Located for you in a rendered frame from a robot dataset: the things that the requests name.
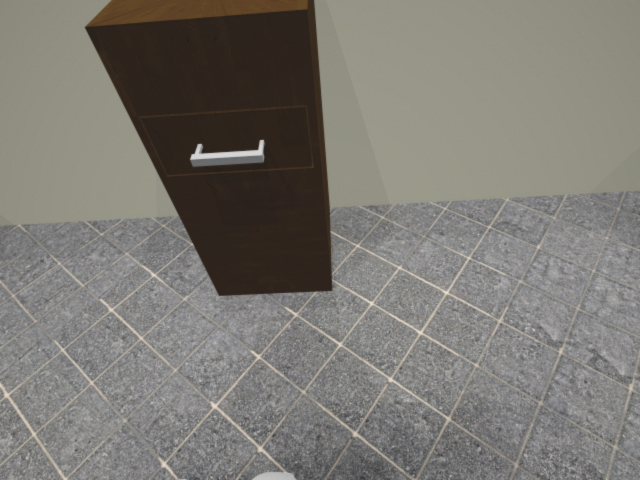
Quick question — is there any handle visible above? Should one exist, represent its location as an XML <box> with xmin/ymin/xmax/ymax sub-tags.
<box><xmin>190</xmin><ymin>140</ymin><xmax>265</xmax><ymax>167</ymax></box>

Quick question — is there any cabinet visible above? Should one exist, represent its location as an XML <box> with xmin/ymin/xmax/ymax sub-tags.
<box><xmin>85</xmin><ymin>0</ymin><xmax>332</xmax><ymax>296</ymax></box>

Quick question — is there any drawer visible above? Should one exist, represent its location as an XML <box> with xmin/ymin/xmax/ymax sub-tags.
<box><xmin>141</xmin><ymin>105</ymin><xmax>312</xmax><ymax>175</ymax></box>

